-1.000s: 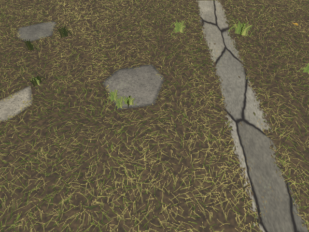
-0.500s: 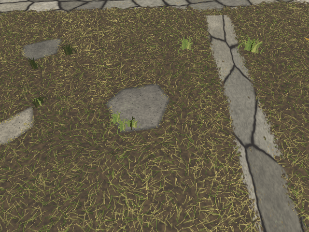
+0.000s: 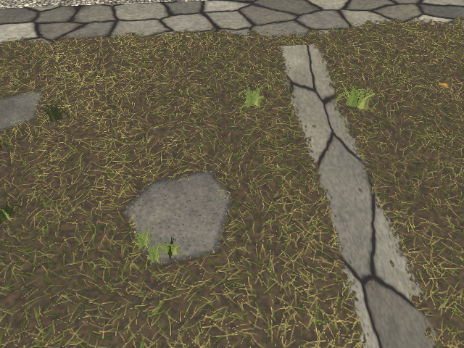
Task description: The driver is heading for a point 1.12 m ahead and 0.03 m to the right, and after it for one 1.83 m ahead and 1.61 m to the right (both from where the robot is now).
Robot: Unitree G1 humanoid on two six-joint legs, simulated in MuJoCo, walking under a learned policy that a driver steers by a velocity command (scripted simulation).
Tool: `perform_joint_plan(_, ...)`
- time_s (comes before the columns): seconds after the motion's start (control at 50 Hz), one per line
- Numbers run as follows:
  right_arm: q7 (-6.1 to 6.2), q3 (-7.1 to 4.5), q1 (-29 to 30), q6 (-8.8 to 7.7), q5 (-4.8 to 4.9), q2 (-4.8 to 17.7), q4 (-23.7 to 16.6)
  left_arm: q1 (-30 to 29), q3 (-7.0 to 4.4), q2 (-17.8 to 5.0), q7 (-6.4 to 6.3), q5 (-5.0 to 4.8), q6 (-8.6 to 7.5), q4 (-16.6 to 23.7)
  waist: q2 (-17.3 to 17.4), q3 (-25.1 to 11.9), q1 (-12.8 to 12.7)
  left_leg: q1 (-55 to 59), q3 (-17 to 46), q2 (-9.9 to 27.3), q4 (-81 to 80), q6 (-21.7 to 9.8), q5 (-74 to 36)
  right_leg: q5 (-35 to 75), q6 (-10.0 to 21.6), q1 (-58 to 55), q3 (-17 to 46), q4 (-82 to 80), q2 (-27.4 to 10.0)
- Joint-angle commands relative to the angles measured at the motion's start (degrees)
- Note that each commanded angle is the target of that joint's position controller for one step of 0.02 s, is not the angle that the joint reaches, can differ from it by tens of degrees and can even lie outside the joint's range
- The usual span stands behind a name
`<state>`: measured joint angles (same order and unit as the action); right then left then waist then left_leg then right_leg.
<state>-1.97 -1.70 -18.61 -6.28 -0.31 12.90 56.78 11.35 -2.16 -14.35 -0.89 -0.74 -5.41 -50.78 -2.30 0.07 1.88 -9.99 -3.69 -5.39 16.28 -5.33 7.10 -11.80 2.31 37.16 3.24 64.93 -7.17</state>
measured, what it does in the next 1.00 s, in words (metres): walks ahead: right foot, then left foot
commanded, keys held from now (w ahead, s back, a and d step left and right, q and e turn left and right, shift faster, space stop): w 1.00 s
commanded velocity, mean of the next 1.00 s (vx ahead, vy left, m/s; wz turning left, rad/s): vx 0.50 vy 0.00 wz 0.00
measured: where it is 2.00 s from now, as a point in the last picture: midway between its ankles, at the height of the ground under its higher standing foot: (244, 207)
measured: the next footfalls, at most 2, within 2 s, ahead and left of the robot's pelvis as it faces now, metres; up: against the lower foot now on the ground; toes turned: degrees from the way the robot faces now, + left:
right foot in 0.30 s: +0.33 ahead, -0.17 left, +0.00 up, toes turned -2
left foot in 0.86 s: +0.65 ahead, +0.07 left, +0.00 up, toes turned +3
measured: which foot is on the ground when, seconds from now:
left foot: down 0.00-0.32, up 0.34-0.84, down 0.86-1.00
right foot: up 0.00-0.28, down 0.30-0.86, up 0.88-1.00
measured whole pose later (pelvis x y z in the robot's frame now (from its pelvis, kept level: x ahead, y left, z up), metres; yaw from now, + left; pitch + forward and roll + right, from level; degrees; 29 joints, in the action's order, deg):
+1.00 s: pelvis +0.55 -0.01 -0.01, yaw +1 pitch +2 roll +0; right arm -2.0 -3.1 -9.5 -5.8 0.1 14.0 51.5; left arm 17.6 -2.8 -14.5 -0.2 -1.4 -5.6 -55.4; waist -1.4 1.5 -0.2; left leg -20.2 -3.7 -1.7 27.0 -3.8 8.5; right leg -21.0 2.9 23.2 1.6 67.5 -2.6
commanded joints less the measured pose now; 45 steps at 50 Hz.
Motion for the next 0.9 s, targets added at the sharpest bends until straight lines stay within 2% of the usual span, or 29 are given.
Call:
perform_joint_plan(0.02,1.14,-1.23,2.25,-0.93,0.1,7.61,-3.2,1.89,-0.66,-2.39,-0.37,0.68,0.32,2.43,4.37,3.04,-2.67,-5.36,12.44,16.27,-11.61,-9.87,-3.74,8.72,-1.57,1.73,0.18,-8.31,-2.45)
perform_joint_plan(0.1,1.95,-1.51,-2.23,-0.21,0.98,9.19,-2.26,-7.16,-0.33,-1.64,0.28,0.21,-0.28,4.75,4.54,3.07,0.59,-0.64,9.53,15.29,-10.65,-7.26,-4.63,17.32,-2.04,0.08,-1.93,-24.32,0.08)
perform_joint_plan(0.16,1.97,-1.65,-5.37,0.37,1.42,9.65,-0.98,-12.22,-0.1,-1.83,1.21,-0.38,-0.46,6.32,5.11,4.07,2.57,4.13,9.53,16.78,-8.83,-6.91,-3.23,16.3,-2.09,-0.36,-2.72,-30.08,1.33)
perform_joint_plan(0.2,2.06,-1.79,-6.49,0.94,1.47,9.71,-0.31,-14.35,-0.11,-2.34,1.99,-0.57,-0.81,7.55,5.43,4.66,2.8,8.14,10.28,18.6,-6.67,-6.45,-3.2,12.91,-1.05,0.08,-2.51,-32.9,1.78)
perform_joint_plan(0.24,2.2,-2.14,-6.07,1.52,1.52,10.39,-0.16,-13.38,-0.45,-3.51,2.61,-0.58,-1.33,7.98,6.13,4.05,1.45,10.73,11.06,20.04,-3.68,-5.59,-5.6,8.41,0.57,-2.73,-2.9,-35.3,2.63)
perform_joint_plan(0.26,2.24,-2.27,-5.07,1.83,1.52,10.84,-0.35,-10.67,-0.93,-4.46,2.72,-0.54,-1.57,7.47,6.76,2.67,-0.4,10.95,10.73,19.93,-0.65,-4.93,-11.13,6.72,1.47,-7.15,-3.97,-36.43,3.83)
perform_joint_plan(0.28,2.24,-2.08,-3.82,2.13,1.34,10.5,-0.72,-4.43,-1.99,-6.21,2.61,-0.41,-1.71,5.68,6.57,-0.82,-3.87,10.15,8.75,17.73,6.68,-3.7,-20.66,6.06,2.78,-15.68,-5.53,-37.75,5.76)
perform_joint_plan(0.3,2.21,-1.29,-3.21,2.2,0.65,8.53,-1.57,6.7,-3.61,-9.78,2.2,-0.24,-1.85,2.54,4.57,-8.11,-8.26,3.98,5.68,14.18,20.44,-1.86,-22.6,7.44,5.29,-31.09,-2.78,-36.65,3.48)
perform_joint_plan(0.32,1.92,0.46,-7.4,1.28,-0.04,3.2,-3.25,15.83,-5.2,-16.51,1.9,0.93,-1.58,1.09,-7.49,-17.55,-8.63,-16.97,1.06,6.52,43.75,2.16,-4.03,5.35,12.84,-54.13,18.96,-37.79,-11.34)
perform_joint_plan(0.34,1.56,1.07,-9.53,-0.27,1.08,1.74,-2.41,17.77,-4.58,-14.25,2.25,0.71,-1.29,0.22,-14.92,-22.53,-8.08,-30.01,7.16,1.74,55.87,2.94,24.26,-1.63,17.75,-61.23,39.15,-47.07,-16.99)
perform_joint_plan(0.36,1.34,-0.56,-5.02,-1.26,2.44,8.33,-3.22,13.45,-3.19,-9.86,2.34,0.37,-1.44,0.99,-9.15,-14.9,-7.71,-35.4,10.67,5.75,60.95,1.65,21.99,-3.64,14.67,-55.02,33.47,-47.93,-15.0)
perform_joint_plan(0.38,1.37,-0.89,-0.46,-1.56,2.87,9.46,-4.59,8.03,-2.38,-7.4,2.28,0.3,-1.34,2.37,-5.43,-9.32,-6.23,-35.36,9.14,8.93,59.86,0.91,16.42,-0.04,12.36,-46.83,24.3,-48.61,-12.74)
perform_joint_plan(0.4,1.72,-1.02,1.72,-1.26,2.21,8.66,-4.88,3.63,-1.75,-5.74,2.57,0.49,-1.27,3.06,-1.25,-5.33,-4.38,-32.8,7.92,11.2,56.22,1.25,11.82,4.75,11.21,-38.69,17.97,-50.81,-10.03)
perform_joint_plan(0.42,2.03,-1.46,1.89,-0.5,1.44,8.12,-4.88,1.56,-1.3,-4.22,2.8,0.76,-1.4,3.25,-1.37,-3.22,-2.62,-29.69,8.01,12.95,52.36,1.49,8.84,7.45,10.09,-33.51,13.47,-52.83,-7.62)
perform_joint_plan(0.44,2.07,-1.42,0.78,0.35,1.29,6.73,-4.61,1.26,-1.12,-3.6,3.02,1.03,-1.42,2.75,-2.25,-2.4,-1.4,-26.73,7.78,13.5,50.58,1.84,7.06,8.87,9.75,-30.26,10.86,-54.53,-6.26)
perform_joint_plan(0.46,2.12,-1.32,-0.15,1.01,1.21,5.38,-4.29,2.25,-1.24,-3.84,3.08,1.03,-1.6,2.02,-2.25,-2.02,-0.87,-25.5,7.21,13.47,49.53,2.22,6.07,11.64,10.17,-28.62,9.01,-55.54,-5.56)
perform_joint_plan(0.5,2.3,-1.51,1.25,1.69,1.0,5.08,-5.03,4.42,-1.68,-5.47,2.68,1.05,-1.79,0.62,-1.31,-0.58,-0.4,-27.73,6.84,13.68,46.32,3.06,2.86,16.69,10.88,-28.16,6.09,-56.79,-5.22)
perform_joint_plan(0.56,2.3,-1.72,8.05,1.71,0.54,4.93,-7.42,7.37,-1.88,-6.38,1.65,0.95,-1.28,-0.78,-0.62,1.08,-1.75,-32.57,6.64,13.74,36.95,4.15,-4.59,19.28,10.56,-30.41,3.78,-57.71,-5.09)
perform_joint_plan(0.64,1.64,-1.3,16.23,1.27,0.84,3.77,-9.63,10.45,-1.9,-7.18,0.86,0.42,-0.82,-2.13,-1.02,2.82,-4.14,-30.31,4.75,11.89,23.67,4.13,-13.28,15.69,8.94,-31.51,0.63,-58.91,-3.71)
perform_joint_plan(0.72,0.64,-0.97,22.51,0.86,1.36,3.86,-11.82,14.34,-2.14,-7.55,0.59,-0.01,-0.08,-4.42,-1.05,5.13,-6.05,-31.45,4.21,10.68,17.15,3.37,-12.01,14.35,8.82,-37.95,0.64,-57.39,-5.92)
perform_joint_plan(0.76,-0.11,-0.95,24.27,0.44,1.51,4.21,-12.98,14.78,-2.43,-7.87,0.29,-0.17,0.47,-5.14,-1.2,5.65,-5.81,-31.79,4.37,10.41,15.12,2.26,-8.9,16.14,8.39,-41.43,0.98,-55.3,-7.59)
perform_joint_plan(0.8,-0.63,-1.27,22.99,0.05,1.55,5.22,-13.13,13.85,-2.79,-8.56,0.07,-0.28,0.96,-5.25,-1.91,4.44,-4.31,-27.71,3.44,9.27,13.52,0.9,-4.75,21.66,7.51,-43.21,0.88,-52.24,-8.38)
perform_joint_plan(0.82,-0.65,-1.83,20.12,-0.11,1.51,6.36,-12.51,12.72,-2.96,-9.14,0.03,-0.23,1.19,-5.02,-2.82,2.46,-2.52,-22.24,2.08,7.65,13.1,0.07,-3.06,29.82,6.9,-43.12,0.34,-49.01,-8.0)
perform_joint_plan(0.84,-0.45,-2.85,13.93,-0.16,1.4,8.0,-10.7,11.39,-2.91,-9.13,0.03,-0.13,1.5,-4.74,-3.1,-1.28,0.97,-13.11,0.22,5.48,12.27,-1.13,-2.95,39.1,5.85,-41.89,-1.31,-41.91,-6.17)
perform_joint_plan(0.86,-0.02,-4.36,3.48,-0.1,1.31,10.99,-7.47,10.77,-2.33,-7.76,0.06,0.27,1.68,-4.13,-1.86,-7.68,5.3,1.97,1.36,6.16,13.2,-3.05,-4.51,39.25,4.09,-35.76,-3.53,-29.64,-2.92)
perform_joint_plan(0.88,0.5,-5.67,-5.9,0.08,0.12,16.2,-5.74,14.78,-0.99,-3.76,0.38,1.0,1.12,-2.94,7.62,-16.92,5.62,24.65,20.62,20.23,13.65,-9.51,-2.26,19.5,0.87,-16.05,-6.28,-7.74,3.26)
perform_joint_plan(0.9,0.17,-5.28,-7.97,0.34,0.42,16.1,-5.02,18.66,0.56,1.06,0.91,0.67,-0.34,-3.78,18.42,-23.4,3.98,34.77,43.7,28.37,4.2,-14.82,6.75,-20.85,-0.77,-1.08,-0.18,6.15,11.24)
Keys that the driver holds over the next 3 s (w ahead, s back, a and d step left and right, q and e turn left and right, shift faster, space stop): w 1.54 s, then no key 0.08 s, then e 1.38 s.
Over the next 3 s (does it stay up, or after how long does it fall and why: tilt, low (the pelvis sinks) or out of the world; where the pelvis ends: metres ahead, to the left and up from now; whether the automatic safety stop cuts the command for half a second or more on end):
stays up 1.04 -0.07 0.00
